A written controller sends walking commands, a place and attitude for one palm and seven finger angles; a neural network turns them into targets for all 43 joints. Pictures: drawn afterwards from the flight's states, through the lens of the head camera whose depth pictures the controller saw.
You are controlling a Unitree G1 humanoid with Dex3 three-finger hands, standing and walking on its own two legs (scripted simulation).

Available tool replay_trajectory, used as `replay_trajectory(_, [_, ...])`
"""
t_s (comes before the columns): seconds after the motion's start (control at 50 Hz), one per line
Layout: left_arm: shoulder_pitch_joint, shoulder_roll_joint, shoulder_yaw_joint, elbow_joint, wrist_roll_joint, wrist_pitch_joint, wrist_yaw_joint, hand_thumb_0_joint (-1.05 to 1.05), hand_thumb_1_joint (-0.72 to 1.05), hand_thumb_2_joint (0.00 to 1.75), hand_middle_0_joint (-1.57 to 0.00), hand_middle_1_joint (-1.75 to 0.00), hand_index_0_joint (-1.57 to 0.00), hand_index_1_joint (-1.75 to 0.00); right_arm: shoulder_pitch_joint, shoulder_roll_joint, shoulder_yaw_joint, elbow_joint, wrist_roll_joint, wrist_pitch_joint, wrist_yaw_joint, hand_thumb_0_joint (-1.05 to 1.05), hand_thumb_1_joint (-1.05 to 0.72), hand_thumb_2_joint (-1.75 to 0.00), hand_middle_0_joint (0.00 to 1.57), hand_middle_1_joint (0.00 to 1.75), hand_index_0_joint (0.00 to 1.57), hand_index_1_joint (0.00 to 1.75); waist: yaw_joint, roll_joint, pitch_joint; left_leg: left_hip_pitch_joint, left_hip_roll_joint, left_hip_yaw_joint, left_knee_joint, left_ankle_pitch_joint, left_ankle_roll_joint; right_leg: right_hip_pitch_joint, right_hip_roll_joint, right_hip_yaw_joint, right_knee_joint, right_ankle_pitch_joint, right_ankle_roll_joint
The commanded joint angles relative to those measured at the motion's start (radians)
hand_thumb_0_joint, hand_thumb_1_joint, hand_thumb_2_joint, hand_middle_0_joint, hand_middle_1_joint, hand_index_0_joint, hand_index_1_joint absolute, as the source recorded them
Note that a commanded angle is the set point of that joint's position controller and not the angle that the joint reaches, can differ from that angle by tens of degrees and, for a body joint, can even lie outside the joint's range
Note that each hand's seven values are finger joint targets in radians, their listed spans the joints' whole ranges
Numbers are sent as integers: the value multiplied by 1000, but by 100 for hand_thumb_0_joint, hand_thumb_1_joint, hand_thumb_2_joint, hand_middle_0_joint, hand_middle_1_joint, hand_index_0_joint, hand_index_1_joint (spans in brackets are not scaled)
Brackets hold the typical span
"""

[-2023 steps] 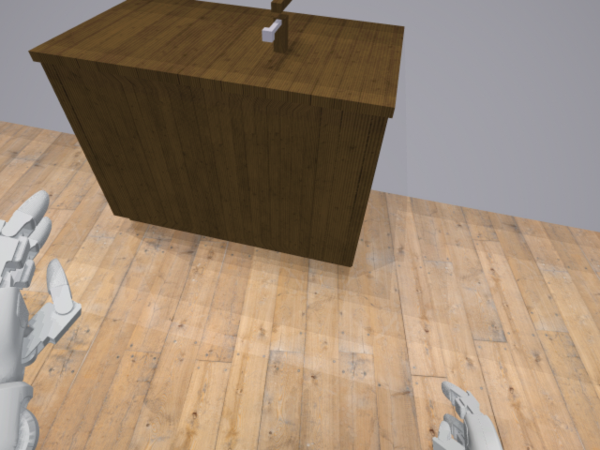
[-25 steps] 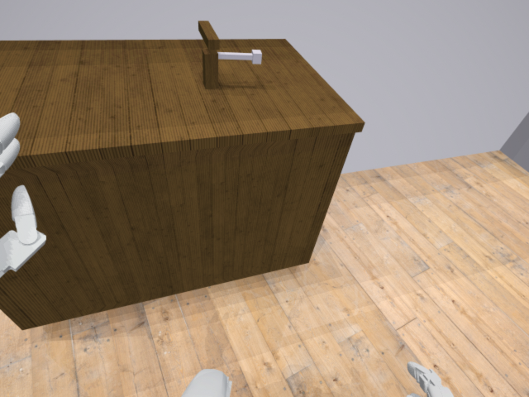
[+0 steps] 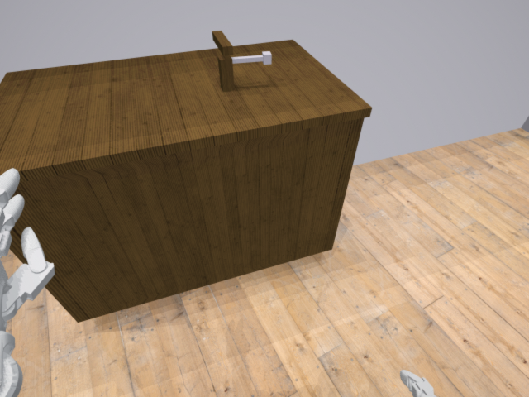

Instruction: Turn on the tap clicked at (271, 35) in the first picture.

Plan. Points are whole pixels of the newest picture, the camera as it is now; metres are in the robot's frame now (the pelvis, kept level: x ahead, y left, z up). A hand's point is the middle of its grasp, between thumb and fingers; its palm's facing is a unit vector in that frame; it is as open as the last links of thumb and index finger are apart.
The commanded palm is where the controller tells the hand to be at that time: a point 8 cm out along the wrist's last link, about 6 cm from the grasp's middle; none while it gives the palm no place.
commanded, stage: stop stepping back and stand still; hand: left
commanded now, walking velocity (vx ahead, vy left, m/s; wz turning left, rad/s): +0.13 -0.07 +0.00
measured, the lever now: (266, 57) +1.01 +0.06 +0.11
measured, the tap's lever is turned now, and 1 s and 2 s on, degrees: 82 82 82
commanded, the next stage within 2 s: stand and check the lever's angle in 0.12 s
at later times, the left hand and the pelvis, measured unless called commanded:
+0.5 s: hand (93, 253) +0.24 +0.23 +0.16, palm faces +0.44 -0.81 -0.38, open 7.4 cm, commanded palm +0.19 +0.27 +0.18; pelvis +0.03 -0.02 -0.01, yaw +2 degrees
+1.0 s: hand (73, 255) +0.24 +0.25 +0.16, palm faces +0.42 -0.84 -0.36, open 7.4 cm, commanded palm +0.19 +0.29 +0.18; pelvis +0.03 +0.01 +0.00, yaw +0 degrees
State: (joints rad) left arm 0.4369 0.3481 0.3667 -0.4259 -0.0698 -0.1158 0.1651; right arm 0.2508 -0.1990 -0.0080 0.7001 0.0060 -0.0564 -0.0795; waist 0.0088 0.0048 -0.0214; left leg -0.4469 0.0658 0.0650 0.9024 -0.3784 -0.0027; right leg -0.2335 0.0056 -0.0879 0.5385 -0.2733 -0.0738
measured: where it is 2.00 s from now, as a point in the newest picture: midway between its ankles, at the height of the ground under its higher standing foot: outside the picture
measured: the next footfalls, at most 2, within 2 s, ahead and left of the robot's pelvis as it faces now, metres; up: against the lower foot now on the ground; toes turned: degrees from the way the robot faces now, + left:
left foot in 0.06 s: +0.09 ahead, +0.13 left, +0.00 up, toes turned +3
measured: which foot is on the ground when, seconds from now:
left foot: up 0.00-0.04, down 0.06-1.00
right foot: down 0.00-1.00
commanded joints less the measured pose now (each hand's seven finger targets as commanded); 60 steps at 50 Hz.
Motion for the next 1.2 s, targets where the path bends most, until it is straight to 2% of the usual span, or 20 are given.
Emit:
replay_trajectory(0.0, [-233,155,-1,-265,15,-59,17,0,90,90,-20,-30,-20,-30,-164,-121,-34,-191,-18,-89,-31,0,-90,-90,20,30,20,30,-32,-65,-13,353,-26,34,-349,-28,31,-214,-162,160,-132,-391,-52])
replay_trajectory(0.02, [-227,171,18,-289,11,-61,21,0,90,90,-20,-30,-20,-30,-169,-146,-39,-203,-21,-92,-35,0,-90,-90,20,30,20,30,-32,90,-2,380,64,-140,-478,-143,77,-284,-101,127,27,-376,-11])
replay_trajectory(0.04, [-220,160,14,-346,17,-71,25,0,90,90,-20,-30,-20,-30,-169,-159,-32,-220,-16,-88,-29,0,-90,-90,20,30,20,30,-23,324,22,398,244,-432,-642,-287,141,-390,-4,40,235,-312,44])
replay_trajectory(0.06, [-244,193,28,-369,29,-79,30,0,90,90,-20,-30,-20,-30,-168,-133,-17,-227,-13,-82,-21,0,-90,-90,20,30,20,30,-30,351,73,264,323,-570,-769,-357,188,-361,13,66,406,-259,55])
replay_trajectory(0.08, [-223,237,86,-372,40,-80,27,0,90,90,-20,-30,-20,-30,-171,-125,-33,-223,-20,-80,-13,0,-90,-90,20,30,20,30,-2,254,50,192,273,-420,-776,-234,159,-266,-5,68,455,-186,52])
replay_trajectory(0.14, [-140,230,109,-371,33,-75,22,0,90,90,-20,-30,-20,-30,-173,-101,-29,-212,-15,-96,10,0,-90,-90,20,30,20,30,-6,332,55,88,217,-309,-708,-216,137,-131,-41,87,277,-165,71])
replay_trajectory(0.18, [-58,212,118,-316,23,-64,29,0,90,90,-20,-30,-20,-30,-176,-107,-27,-223,-5,-90,15,0,-90,-90,20,30,20,30,9,253,18,23,158,-176,-579,-185,82,76,-3,34,36,-122,68])
replay_trajectory(0.2, [-19,211,124,-286,23,-60,27,0,90,90,-20,-30,-20,-30,-168,-107,-32,-232,-1,-86,16,0,-90,-90,20,30,20,30,13,142,-5,-1,101,-109,-450,-146,53,145,-3,58,-100,-79,58])
replay_trajectory(0.22, [37,207,123,-230,20,-53,22,0,90,90,-20,-30,-20,-30,-148,-100,-41,-235,2,-83,18,0,-90,-90,20,30,20,30,8,-88,-15,-31,16,-37,-239,-72,24,146,-86,222,-198,-70,11])
replay_trajectory(0.24, [29,195,100,-225,11,-45,13,0,90,90,-20,-30,-20,-30,-152,-96,-45,-248,8,-80,22,0,-90,-90,20,30,20,30,-7,-279,-23,-83,-50,-11,-42,-54,-3,120,-242,490,-279,13,-55])
replay_trajectory(0.26, [-8,197,104,-244,1,-54,13,0,90,90,-20,-30,-20,-30,-154,-96,-43,-244,13,-88,24,0,-90,-90,20,30,20,30,-3,-246,-46,-110,-43,-54,61,-84,-13,154,-307,520,-262,224,-100])
replay_trajectory(0.34, [-29,173,88,-183,0,-71,7,0,90,90,-20,-30,-20,-30,-156,-87,-28,-212,7,-85,17,0,-90,-90,20,30,20,30,-14,-106,-69,10,-12,-68,-135,-33,-9,163,-254,315,-112,581,-72])
replay_trajectory(0.4, [-91,166,67,-194,2,-82,7,0,90,90,-20,-30,-20,-30,-162,-95,-24,-212,-3,-77,3,0,-90,-90,20,30,20,30,-13,-110,-107,210,-52,-27,-368,187,8,117,-178,209,-83,439,4])
replay_trajectory(0.44, [-95,172,63,-240,-2,-81,11,0,90,90,-20,-30,-20,-30,-180,-116,-35,-223,-1,-80,-5,0,-90,-90,20,30,20,30,4,-19,-102,318,31,-112,-450,376,39,42,-118,170,-69,273,56])
replay_trajectory(0.48, [-80,178,63,-271,3,-83,11,0,90,90,-20,-30,-20,-30,-188,-136,-45,-238,8,-69,-2,0,-90,-90,20,30,20,30,17,30,-64,288,81,-169,-462,293,61,2,-78,178,-134,112,91])
replay_trajectory(0.52, [-54,203,91,-281,11,-73,11,0,90,90,-20,-30,-20,-30,-184,-129,-47,-243,6,-70,0,0,-90,-90,20,30,20,30,9,50,-27,239,30,-108,-390,308,47,25,-94,229,-166,203,74])
replay_trajectory(0.64, [16,192,97,-264,2,-77,13,0,90,90,-20,-30,-20,-30,-163,-118,-46,-250,8,-63,5,0,-90,-90,20,30,20,30,4,29,-131,272,21,-86,-387,460,21,134,-106,181,-109,441,61])
replay_trajectory(0.8, [10,169,66,-206,-3,-61,1,0,90,90,-20,-30,-20,-30,-169,-132,-44,-258,9,-45,-2,0,-90,-90,20,30,20,30,1,-11,-89,265,23,-92,-430,361,24,67,-77,174,-163,278,73])
replay_trajectory(0.92, [-96,194,54,-274,7,-64,10,0,90,90,-20,-30,-20,-30,-192,-137,-37,-257,-1,-58,-11,0,-90,-90,20,30,20,30,7,63,-59,255,20,-108,-492,268,28,51,-63,168,-190,175,70])
replay_trajectory(1.18, [-25,150,40,-213,13,-64,9,0,90,90,-20,-30,-20,-30,-182,-128,-29,-254,-6,-55,-5,0,-90,-90,20,30,20,30,5,41,-57,201,23,-119,-563,160,23,81,-37,128,-204,123,73])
